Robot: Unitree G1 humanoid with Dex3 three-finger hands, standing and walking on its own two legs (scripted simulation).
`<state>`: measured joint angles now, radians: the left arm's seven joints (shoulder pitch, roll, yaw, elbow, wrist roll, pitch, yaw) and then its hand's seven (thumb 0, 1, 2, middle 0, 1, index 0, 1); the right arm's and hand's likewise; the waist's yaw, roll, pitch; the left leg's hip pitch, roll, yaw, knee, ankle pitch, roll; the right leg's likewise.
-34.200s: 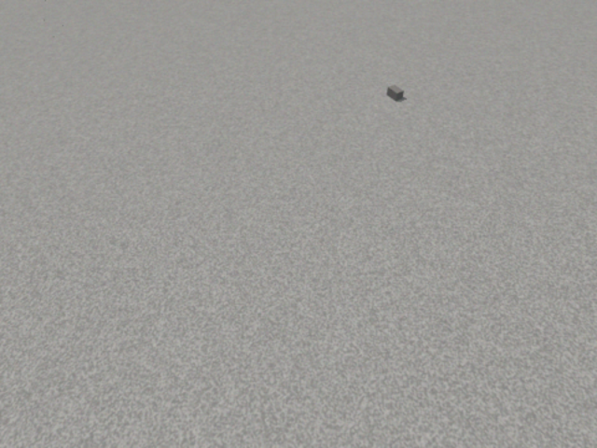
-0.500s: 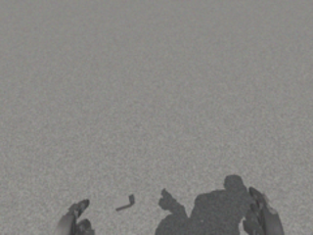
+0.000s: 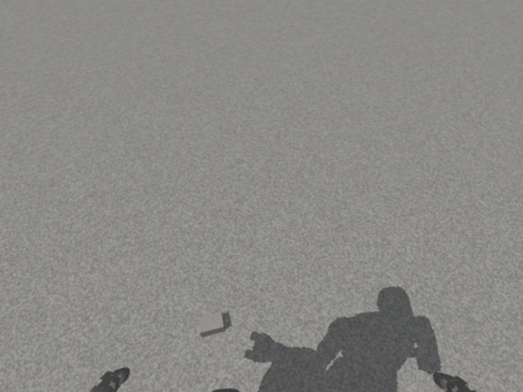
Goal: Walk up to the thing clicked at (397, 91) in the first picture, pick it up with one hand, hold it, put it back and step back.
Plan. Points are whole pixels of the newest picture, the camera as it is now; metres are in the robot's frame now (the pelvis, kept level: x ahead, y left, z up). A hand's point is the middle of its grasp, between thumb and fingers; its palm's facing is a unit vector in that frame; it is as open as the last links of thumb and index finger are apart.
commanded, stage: stand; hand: left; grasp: from above
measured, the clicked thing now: (211, 324) +0.44 +0.23 -0.72
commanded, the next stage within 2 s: none
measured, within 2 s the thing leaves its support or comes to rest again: neither
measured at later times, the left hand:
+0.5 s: hand out of the picture +0.03 +0.24 -0.13, palm faces +0.04 -0.94 -0.33, open 7.4 cm
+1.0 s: hand out of the picture +0.04 +0.23 -0.13, palm faces +0.02 -0.95 -0.32, open 7.4 cm
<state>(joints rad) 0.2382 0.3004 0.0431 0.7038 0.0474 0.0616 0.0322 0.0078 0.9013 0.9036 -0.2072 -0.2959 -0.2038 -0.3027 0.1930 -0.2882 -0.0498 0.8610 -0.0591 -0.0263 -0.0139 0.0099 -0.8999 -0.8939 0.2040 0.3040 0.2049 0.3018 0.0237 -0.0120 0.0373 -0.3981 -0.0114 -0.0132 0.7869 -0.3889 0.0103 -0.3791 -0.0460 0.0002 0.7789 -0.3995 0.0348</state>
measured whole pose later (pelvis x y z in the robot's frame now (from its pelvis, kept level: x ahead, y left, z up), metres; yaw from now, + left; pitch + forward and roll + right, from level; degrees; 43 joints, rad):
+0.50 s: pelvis -0.01 +0.01 +0.03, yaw +0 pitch -5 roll +0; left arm 0.20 0.28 0.04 1.08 0.03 0.02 0.03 0.00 0.90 0.90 -0.21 -0.30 -0.20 -0.30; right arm 0.16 -0.27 -0.04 1.08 -0.03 0.00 -0.02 0.01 -0.90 -0.89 0.20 0.30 0.20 0.30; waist 0.02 0.01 0.07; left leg -0.15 -0.02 -0.01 0.44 -0.20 0.02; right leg -0.13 -0.06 -0.01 0.43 -0.21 0.05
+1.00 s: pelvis -0.01 -0.01 +0.04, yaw +0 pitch -5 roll +0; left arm 0.16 0.29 0.03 1.14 0.02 0.00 0.02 0.00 0.90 0.90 -0.21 -0.30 -0.20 -0.30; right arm 0.15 -0.30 -0.03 1.13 -0.02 0.00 -0.02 0.00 -0.90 -0.89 0.20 0.30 0.20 0.30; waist 0.01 0.01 0.07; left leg -0.12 0.00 -0.01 0.38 -0.18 0.00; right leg -0.11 -0.03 -0.01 0.37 -0.18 0.03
